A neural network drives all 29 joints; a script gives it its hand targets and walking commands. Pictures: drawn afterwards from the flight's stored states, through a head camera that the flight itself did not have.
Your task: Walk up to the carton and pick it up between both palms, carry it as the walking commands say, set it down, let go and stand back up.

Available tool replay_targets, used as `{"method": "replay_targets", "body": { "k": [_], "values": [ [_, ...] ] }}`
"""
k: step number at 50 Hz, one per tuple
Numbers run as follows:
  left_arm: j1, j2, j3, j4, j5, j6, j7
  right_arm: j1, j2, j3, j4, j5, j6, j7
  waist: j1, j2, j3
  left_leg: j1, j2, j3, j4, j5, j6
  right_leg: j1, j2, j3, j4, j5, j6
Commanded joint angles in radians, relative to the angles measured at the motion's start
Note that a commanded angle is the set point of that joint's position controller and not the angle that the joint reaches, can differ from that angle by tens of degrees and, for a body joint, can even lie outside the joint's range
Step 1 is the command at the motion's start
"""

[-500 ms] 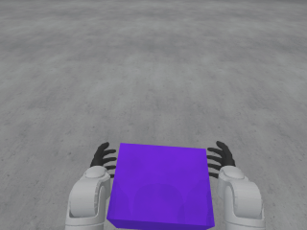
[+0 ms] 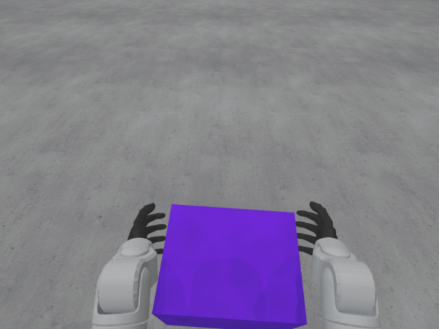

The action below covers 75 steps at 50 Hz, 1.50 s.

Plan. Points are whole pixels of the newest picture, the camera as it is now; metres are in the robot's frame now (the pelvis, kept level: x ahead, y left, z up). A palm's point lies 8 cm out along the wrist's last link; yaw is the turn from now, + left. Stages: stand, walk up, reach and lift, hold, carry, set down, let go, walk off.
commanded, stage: carry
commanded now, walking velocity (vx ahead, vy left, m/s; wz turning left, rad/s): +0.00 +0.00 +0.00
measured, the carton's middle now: (228, 270) +0.27 +0.00 -0.01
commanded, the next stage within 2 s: none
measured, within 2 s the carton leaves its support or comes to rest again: neither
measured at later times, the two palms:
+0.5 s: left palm (138, 249) +0.26 +0.15 +0.09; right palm (324, 247) +0.26 -0.15 +0.09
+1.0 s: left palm (227, 255) +0.25 +0.00 +0.08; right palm (427, 292) +0.20 -0.29 +0.08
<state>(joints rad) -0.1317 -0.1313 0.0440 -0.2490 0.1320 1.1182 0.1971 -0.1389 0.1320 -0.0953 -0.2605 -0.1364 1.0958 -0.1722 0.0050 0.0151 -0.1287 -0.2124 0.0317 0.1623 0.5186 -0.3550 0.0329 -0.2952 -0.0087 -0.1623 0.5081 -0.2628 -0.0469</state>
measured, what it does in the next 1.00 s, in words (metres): steps on the spot: right foot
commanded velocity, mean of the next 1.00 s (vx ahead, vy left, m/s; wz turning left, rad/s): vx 0.00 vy -0.08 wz -0.24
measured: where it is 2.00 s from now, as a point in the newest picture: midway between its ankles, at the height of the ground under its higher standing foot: outside the picture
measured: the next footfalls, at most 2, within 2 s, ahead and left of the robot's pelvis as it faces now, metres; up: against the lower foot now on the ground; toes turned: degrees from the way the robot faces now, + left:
right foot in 0.82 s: +0.05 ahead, -0.20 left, +0.00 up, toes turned -21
left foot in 1.24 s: -0.01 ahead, +0.05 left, +0.00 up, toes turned +2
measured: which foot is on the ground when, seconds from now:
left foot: down 0.00-0.84, up 0.86-1.00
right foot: down 0.00-0.58, up 0.60-0.80, down 0.82-1.00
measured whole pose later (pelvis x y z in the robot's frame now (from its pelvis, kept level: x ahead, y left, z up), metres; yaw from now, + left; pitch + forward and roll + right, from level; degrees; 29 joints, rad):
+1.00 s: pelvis -0.03 -0.09 -0.01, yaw -10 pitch +4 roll -1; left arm -0.12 -0.13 0.02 -0.49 0.11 1.26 0.22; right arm -0.12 0.13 -0.07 -0.51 -0.09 1.24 -0.21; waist -0.01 0.02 -0.01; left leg -0.59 0.15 0.09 1.22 -0.55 -0.08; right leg -0.46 0.02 -0.16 0.61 -0.22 -0.09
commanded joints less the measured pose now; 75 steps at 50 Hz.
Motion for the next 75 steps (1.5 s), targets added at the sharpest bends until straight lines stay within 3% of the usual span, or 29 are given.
{"method": "replay_targets", "body": {
  "k": [1,24,25,28,29,30,31,32,34,36,40,41,42,43,44,46,48,55,60,62,63,64,65,66,68,70,71,72,75],
  "values": [
    [-0.397,-0.786,-0.499,-0.106,-0.308,-0.037,-0.222,-0.326,0.78,0.508,-0.042,0.3,0.005,0.222,-0.001,-0.007,-0.168,0.027,0.126,-0.129,-0.066,0.322,0.0,0.105,-0.13,0.148,-0.05,0.3,-0.009],
    [-0.394,-0.772,-0.49,-0.094,-0.3,-0.055,-0.223,-0.324,0.77,0.498,-0.028,0.288,-0.015,0.222,-0.002,-0.006,-0.167,0.025,0.126,-0.132,-0.066,0.319,0.003,0.099,-0.129,0.146,-0.051,0.291,-0.009],
    [-0.415,-0.89,-0.61,-0.332,-0.393,-0.024,-0.217,-0.352,0.895,0.618,-0.26,0.377,0.012,0.216,-0.001,-0.006,-0.146,0.028,0.15,-0.127,-0.044,0.343,-0.005,0.064,-0.121,0.135,-0.017,0.281,-0.004],
    [-0.304,-0.82,-0.603,-0.302,-0.392,0.066,-0.202,-0.187,0.837,0.588,-0.19,0.35,0.092,0.196,-0.011,0.066,-0.159,0.103,0.286,-0.188,0.021,0.59,0.02,-0.08,-0.088,0.095,0.159,0.221,0.03],
    [-0.295,-0.808,-0.612,-0.303,-0.398,0.085,-0.203,-0.173,0.82,0.589,-0.194,0.348,0.107,0.194,-0.011,0.101,-0.15,0.13,0.338,-0.217,0.018,0.671,0.043,-0.143,-0.065,0.072,0.2,0.112,0.04],
    [-0.308,-0.811,-0.619,-0.306,-0.404,0.098,-0.207,-0.183,0.819,0.591,-0.201,0.349,0.118,0.194,-0.008,0.153,-0.12,0.15,0.392,-0.255,-0.005,0.721,0.079,-0.22,-0.037,0.056,0.24,-0.122,0.046],
    [-0.342,-0.822,-0.627,-0.326,-0.415,0.107,-0.214,-0.197,0.829,0.593,-0.216,0.352,0.125,0.195,-0.017,0.171,-0.078,0.157,0.44,-0.294,-0.047,0.738,0.118,-0.298,-0.04,0.068,0.303,-0.251,0.053],
    [-0.373,-0.845,-0.634,-0.353,-0.428,0.112,-0.223,-0.224,0.852,0.603,-0.245,0.364,0.127,0.197,-0.019,0.149,-0.042,0.141,0.471,-0.301,-0.08,0.709,0.138,-0.338,-0.06,0.084,0.345,-0.278,0.063],
    [-0.412,-0.894,-0.648,-0.373,-0.446,0.116,-0.235,-0.27,0.901,0.625,-0.286,0.378,0.129,0.199,-0.019,0.111,-0.025,0.12,0.463,-0.237,-0.085,0.654,0.132,-0.337,-0.074,0.091,0.361,-0.228,0.077],
    [-0.401,-0.911,-0.642,-0.362,-0.443,0.115,-0.24,-0.28,0.918,0.631,-0.301,0.384,0.129,0.202,-0.015,0.131,-0.057,0.114,0.429,-0.15,-0.04,0.675,0.1,-0.285,-0.057,0.057,0.331,-0.186,0.085],
    [-0.351,-0.933,-0.617,-0.347,-0.423,0.114,-0.237,-0.263,0.927,0.643,-0.318,0.399,0.135,0.215,0.005,0.175,-0.165,0.023,0.348,0.008,0.177,0.782,0.003,-0.019,0.019,-0.033,0.109,-0.088,0.061],
    [-0.317,-0.939,-0.606,-0.334,-0.418,0.116,-0.234,-0.264,0.923,0.648,-0.324,0.405,0.14,0.219,0.022,0.136,-0.203,-0.059,0.305,0.034,0.323,0.711,-0.035,0.117,0.013,0.005,0.018,-0.022,0.029],
    [-0.287,-0.928,-0.594,-0.325,-0.412,0.119,-0.232,-0.263,0.909,0.649,-0.328,0.406,0.148,0.222,0.033,-0.042,-0.222,-0.278,0.227,0.035,0.512,0.297,-0.087,0.285,-0.118,0.217,-0.047,0.377,-0.044],
    [-0.271,-0.907,-0.58,-0.3,-0.396,0.128,-0.229,-0.255,0.91,0.666,-0.327,0.405,0.161,0.228,0.012,-0.319,-0.237,-0.489,0.08,0.011,0.707,-0.356,-0.121,0.326,-0.346,0.521,-0.058,0.815,-0.178],
    [-0.275,-0.913,-0.59,-0.325,-0.408,0.135,-0.232,-0.251,0.929,0.672,-0.301,0.418,0.167,0.231,0.009,-0.221,-0.233,-0.462,0.106,-0.089,0.816,-0.402,-0.12,0.247,-0.358,0.475,-0.051,0.876,-0.234],
    [-0.342,-0.963,-0.609,-0.348,-0.413,0.128,-0.24,-0.312,0.985,0.689,-0.299,0.445,0.158,0.244,0.005,-0.091,-0.226,-0.449,0.132,-0.108,0.827,-0.273,-0.114,0.167,-0.305,0.356,-0.071,0.607,-0.196],
    [-0.358,-1.006,-0.612,-0.358,-0.411,0.114,-0.244,-0.326,1.033,0.702,-0.306,0.459,0.145,0.247,0.003,-0.095,-0.226,-0.429,0.133,-0.101,0.747,-0.172,-0.112,0.153,-0.24,0.288,-0.091,0.431,-0.156],
    [-0.326,-0.954,-0.614,-0.339,-0.396,0.123,-0.245,-0.296,0.983,0.676,-0.275,0.425,0.153,0.233,0.014,-0.105,-0.223,-0.325,0.065,-0.087,0.422,-0.17,-0.076,0.113,-0.264,0.348,-0.197,0.172,-0.167],
    [-0.341,-0.925,-0.61,-0.33,-0.397,0.141,-0.236,-0.286,0.947,0.639,-0.242,0.398,0.177,0.222,0.015,-0.121,-0.209,-0.13,0.032,-0.05,0.079,-0.092,-0.039,0.05,-0.245,0.326,-0.242,0.033,-0.101],
    [-0.347,-0.897,-0.605,-0.327,-0.399,0.146,-0.227,-0.279,0.936,0.617,-0.219,0.39,0.184,0.219,0.01,-0.072,-0.206,0.034,0.084,-0.057,-0.129,0.014,-0.034,-0.037,-0.2,0.274,-0.211,-0.033,-0.022],
    [-0.353,-0.89,-0.61,-0.33,-0.398,0.151,-0.226,-0.268,0.936,0.607,-0.198,0.381,0.185,0.218,0.0,0.029,-0.177,0.078,0.176,-0.162,-0.133,-0.006,-0.014,-0.137,-0.156,0.225,-0.172,-0.026,0.03],
    [-0.387,-0.888,-0.626,-0.351,-0.402,0.153,-0.226,-0.255,0.939,0.599,-0.185,0.379,0.183,0.219,-0.009,0.163,-0.158,0.039,0.298,-0.327,-0.19,-0.074,0.024,-0.165,-0.099,0.174,-0.07,-0.015,0.057],
    [-0.418,-0.891,-0.637,-0.37,-0.407,0.151,-0.224,-0.264,0.944,0.603,-0.192,0.384,0.181,0.22,-0.008,0.193,-0.13,-0.02,0.36,-0.373,-0.232,-0.04,0.048,-0.153,-0.071,0.146,0.007,-0.025,0.066],
    [-0.427,-0.895,-0.638,-0.362,-0.408,0.151,-0.224,-0.277,0.946,0.605,-0.202,0.381,0.181,0.221,-0.003,0.144,-0.106,-0.059,0.352,-0.333,-0.233,0.025,0.047,-0.12,-0.067,0.13,0.047,-0.025,0.067],
    [-0.417,-0.907,-0.646,-0.328,-0.418,0.156,-0.227,-0.284,0.938,0.606,-0.197,0.37,0.185,0.219,0.004,0.08,-0.096,-0.079,0.271,-0.214,-0.187,0.09,0.014,-0.055,-0.069,0.119,0.015,0.051,0.067],
    [-0.405,-0.902,-0.651,-0.304,-0.425,0.163,-0.231,-0.261,0.925,0.598,-0.178,0.357,0.189,0.212,0.006,0.056,-0.094,-0.151,0.196,-0.167,-0.168,0.013,-0.016,0.04,-0.09,0.134,-0.047,0.094,0.063],
    [-0.393,-0.898,-0.657,-0.282,-0.416,0.158,-0.232,-0.263,0.923,0.618,-0.174,0.363,0.189,0.214,0.009,0.033,-0.102,-0.158,0.156,-0.143,-0.124,-0.018,-0.02,0.055,-0.132,0.183,-0.101,0.09,0.052],
    [-0.391,-0.892,-0.648,-0.278,-0.407,0.152,-0.231,-0.282,0.921,0.634,-0.185,0.371,0.191,0.216,0.007,-0.013,-0.101,-0.132,0.118,-0.12,-0.074,-0.001,-0.027,0.023,-0.181,0.244,-0.155,0.041,0.036],
    [-0.377,-0.861,-0.586,-0.288,-0.388,0.149,-0.222,-0.326,0.901,0.642,-0.219,0.384,0.198,0.21,0.006,-0.074,-0.093,-0.117,0.085,-0.101,-0.007,-0.002,-0.037,-0.025,-0.275,0.35,-0.276,-0.187,0.013]
  ]
}}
